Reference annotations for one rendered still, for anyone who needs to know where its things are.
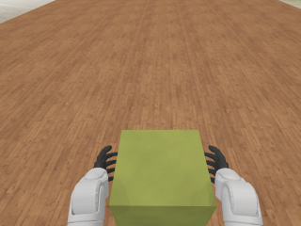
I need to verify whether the robot left hand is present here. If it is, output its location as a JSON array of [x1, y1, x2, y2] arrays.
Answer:
[[93, 145, 118, 182]]

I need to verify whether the carton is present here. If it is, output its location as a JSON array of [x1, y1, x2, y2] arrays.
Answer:
[[108, 129, 217, 226]]

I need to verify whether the robot right hand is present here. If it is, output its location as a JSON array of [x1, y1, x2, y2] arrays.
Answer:
[[204, 145, 229, 184]]

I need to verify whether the left robot forearm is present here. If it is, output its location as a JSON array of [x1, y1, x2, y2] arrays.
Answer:
[[67, 168, 109, 226]]

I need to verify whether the right robot forearm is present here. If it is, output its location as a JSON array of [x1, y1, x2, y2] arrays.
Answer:
[[214, 168, 263, 226]]

